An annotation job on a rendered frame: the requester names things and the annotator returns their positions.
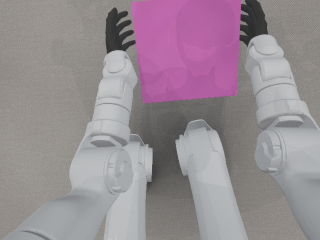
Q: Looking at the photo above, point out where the robot right hand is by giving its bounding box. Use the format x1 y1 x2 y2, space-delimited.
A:
239 0 268 48

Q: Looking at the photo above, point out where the robot right forearm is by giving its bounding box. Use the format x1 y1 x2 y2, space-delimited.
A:
245 34 320 131

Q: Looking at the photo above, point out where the carton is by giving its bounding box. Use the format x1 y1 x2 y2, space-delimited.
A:
131 0 242 104

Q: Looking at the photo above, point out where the left robot shin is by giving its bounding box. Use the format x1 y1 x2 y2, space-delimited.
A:
121 134 145 148

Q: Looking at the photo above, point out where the robot left hand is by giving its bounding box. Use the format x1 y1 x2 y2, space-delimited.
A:
105 7 136 54

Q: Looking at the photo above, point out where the robot left forearm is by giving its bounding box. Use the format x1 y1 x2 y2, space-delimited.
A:
69 50 138 181

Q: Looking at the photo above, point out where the robot shin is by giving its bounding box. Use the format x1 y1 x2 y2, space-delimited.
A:
183 119 226 163
121 134 145 148

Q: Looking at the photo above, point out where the robot right upper arm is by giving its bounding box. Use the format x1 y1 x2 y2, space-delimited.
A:
254 127 320 240

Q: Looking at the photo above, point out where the right robot shin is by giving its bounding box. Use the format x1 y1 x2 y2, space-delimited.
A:
183 119 226 163

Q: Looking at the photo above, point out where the robot left upper arm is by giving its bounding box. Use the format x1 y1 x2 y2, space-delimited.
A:
2 146 134 240

